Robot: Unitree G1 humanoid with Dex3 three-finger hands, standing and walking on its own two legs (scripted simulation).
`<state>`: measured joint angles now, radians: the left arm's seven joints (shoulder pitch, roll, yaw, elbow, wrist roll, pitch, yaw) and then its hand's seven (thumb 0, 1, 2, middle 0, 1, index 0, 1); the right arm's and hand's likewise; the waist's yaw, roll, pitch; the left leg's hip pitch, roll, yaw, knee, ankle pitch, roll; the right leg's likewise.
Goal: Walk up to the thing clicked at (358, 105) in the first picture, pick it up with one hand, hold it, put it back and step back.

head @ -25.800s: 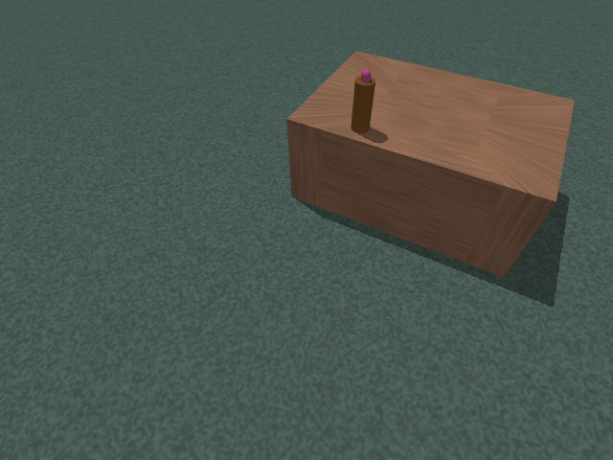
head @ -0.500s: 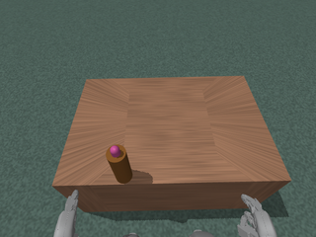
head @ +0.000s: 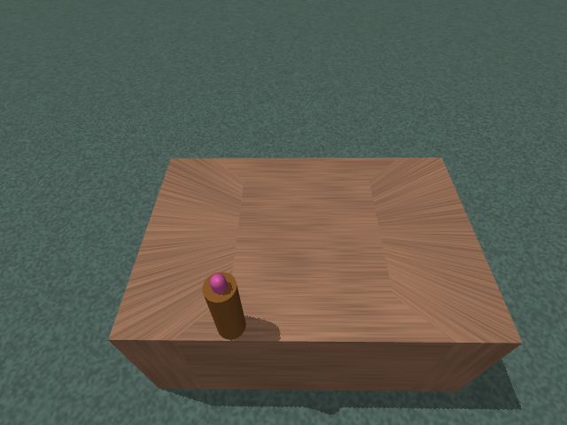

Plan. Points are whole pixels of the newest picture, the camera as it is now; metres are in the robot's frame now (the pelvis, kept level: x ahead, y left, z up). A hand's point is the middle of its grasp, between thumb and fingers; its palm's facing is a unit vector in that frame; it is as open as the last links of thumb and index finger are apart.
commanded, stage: stand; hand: left
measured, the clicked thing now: (224, 304) +0.40 +0.15 -0.22
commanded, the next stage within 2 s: none
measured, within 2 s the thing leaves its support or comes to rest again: neither
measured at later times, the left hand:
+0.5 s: hand out of the picture +0.04 +0.24 -0.14, palm faces -0.02 -0.94 -0.35, open 7.4 cm
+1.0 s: hand out of the picture +0.08 +0.23 -0.13, palm faces -0.03 -0.94 -0.34, open 7.4 cm
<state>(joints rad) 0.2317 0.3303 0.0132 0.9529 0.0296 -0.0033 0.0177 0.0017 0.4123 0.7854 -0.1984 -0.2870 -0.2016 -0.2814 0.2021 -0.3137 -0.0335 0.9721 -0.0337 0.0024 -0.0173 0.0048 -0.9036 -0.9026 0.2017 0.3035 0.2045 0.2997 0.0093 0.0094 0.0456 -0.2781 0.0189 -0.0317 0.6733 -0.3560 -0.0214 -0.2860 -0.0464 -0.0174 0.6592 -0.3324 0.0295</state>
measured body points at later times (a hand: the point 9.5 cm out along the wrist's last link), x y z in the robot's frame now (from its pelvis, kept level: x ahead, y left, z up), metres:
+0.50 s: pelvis -0.01 -0.01 +0.02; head -0.01 -0.02 +0.47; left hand +0.04 +0.29 -0.11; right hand +0.04 -0.30 -0.12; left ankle +0.01 +0.13 -0.72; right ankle +0.01 -0.14 -0.72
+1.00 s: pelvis +0.00 -0.01 +0.02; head +0.00 -0.02 +0.47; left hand +0.08 +0.28 -0.11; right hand +0.06 -0.31 -0.12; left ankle +0.01 +0.13 -0.72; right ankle +0.01 -0.14 -0.72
